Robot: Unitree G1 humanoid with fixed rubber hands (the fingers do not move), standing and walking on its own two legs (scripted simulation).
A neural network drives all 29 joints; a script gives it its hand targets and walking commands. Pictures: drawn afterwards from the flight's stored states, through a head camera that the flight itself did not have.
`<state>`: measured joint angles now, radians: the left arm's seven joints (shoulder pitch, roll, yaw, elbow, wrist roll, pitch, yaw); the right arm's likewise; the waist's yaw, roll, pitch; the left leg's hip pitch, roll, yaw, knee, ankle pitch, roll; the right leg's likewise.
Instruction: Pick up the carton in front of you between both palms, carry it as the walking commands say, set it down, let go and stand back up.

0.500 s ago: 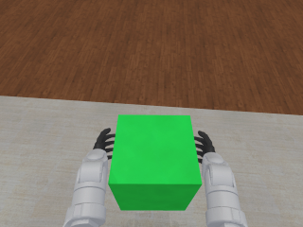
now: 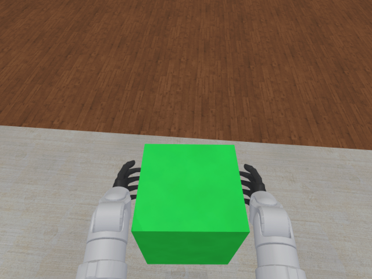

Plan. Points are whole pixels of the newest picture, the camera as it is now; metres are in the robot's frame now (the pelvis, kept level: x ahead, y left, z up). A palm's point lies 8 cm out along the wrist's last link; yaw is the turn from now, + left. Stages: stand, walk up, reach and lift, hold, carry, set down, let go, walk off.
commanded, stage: hold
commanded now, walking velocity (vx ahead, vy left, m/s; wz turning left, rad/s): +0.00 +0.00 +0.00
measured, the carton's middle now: (188, 207) +0.30 +0.00 -0.03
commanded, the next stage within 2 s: carry in 0.40 s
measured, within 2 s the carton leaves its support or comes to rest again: neither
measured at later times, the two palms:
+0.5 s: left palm (119, 189) +0.29 +0.15 +0.06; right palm (256, 193) +0.29 -0.15 +0.06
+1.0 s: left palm (119, 140) +0.41 +0.18 +0.08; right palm (238, 138) +0.43 -0.12 +0.09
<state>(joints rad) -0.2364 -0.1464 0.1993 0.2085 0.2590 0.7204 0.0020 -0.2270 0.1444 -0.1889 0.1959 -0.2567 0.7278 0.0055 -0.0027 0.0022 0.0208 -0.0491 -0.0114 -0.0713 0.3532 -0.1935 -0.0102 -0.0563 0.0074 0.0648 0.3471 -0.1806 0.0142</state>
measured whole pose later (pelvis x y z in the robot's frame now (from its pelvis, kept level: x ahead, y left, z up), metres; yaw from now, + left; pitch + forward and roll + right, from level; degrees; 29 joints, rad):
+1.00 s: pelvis +0.19 +0.02 +0.00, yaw +2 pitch +6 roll +0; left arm 0.01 -0.13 0.05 -0.44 0.03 1.16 0.16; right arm 0.02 0.13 -0.07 -0.45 -0.01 1.16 -0.14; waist 0.02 -0.03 -0.19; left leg -0.54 0.08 0.13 0.80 -0.34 -0.01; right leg -0.13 -0.05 -0.19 0.33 -0.29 0.00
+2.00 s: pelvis +0.83 +0.04 +0.00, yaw +2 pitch +4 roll +1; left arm 0.10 -0.14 0.03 -0.51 0.01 1.08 0.14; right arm 0.12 0.14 -0.03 -0.54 -0.02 1.09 -0.14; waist 0.01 0.00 -0.12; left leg -0.60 0.12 0.16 0.62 -0.06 -0.01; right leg -0.02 -0.05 -0.25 0.25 -0.29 -0.01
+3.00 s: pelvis +1.08 +0.05 +0.00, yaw +2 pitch +7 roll +1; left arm -0.48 -0.16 0.31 -0.12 0.03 0.98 0.17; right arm -0.48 0.16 -0.30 -0.12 -0.03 0.99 -0.19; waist 0.00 -0.01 0.05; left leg -0.31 0.06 0.20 0.51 -0.24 0.01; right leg -0.26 -0.04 -0.14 0.56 -0.30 -0.02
